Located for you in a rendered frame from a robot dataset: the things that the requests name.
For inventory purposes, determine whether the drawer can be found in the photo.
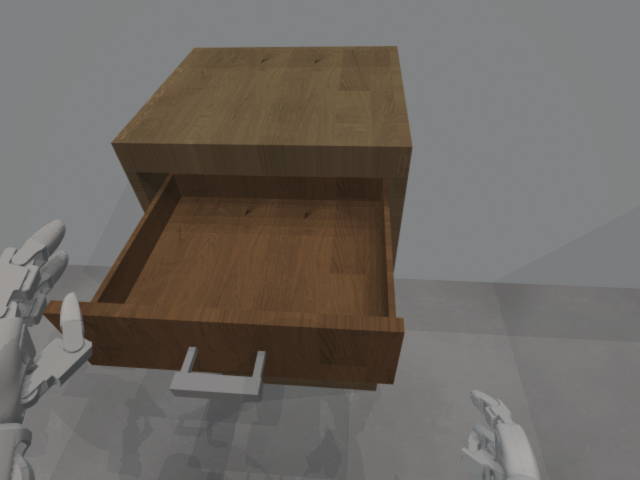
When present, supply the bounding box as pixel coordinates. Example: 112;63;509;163
43;173;405;384

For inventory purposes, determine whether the robot right hand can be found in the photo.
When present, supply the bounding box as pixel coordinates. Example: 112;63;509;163
462;390;541;480

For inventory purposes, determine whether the robot left hand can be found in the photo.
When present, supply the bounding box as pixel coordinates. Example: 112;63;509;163
0;219;92;424

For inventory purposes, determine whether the handle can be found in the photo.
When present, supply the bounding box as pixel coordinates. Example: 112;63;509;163
170;347;266;402

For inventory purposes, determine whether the robot left forearm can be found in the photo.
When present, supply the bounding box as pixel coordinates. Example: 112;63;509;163
0;423;35;480

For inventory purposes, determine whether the cabinet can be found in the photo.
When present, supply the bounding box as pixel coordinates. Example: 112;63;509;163
111;46;412;391

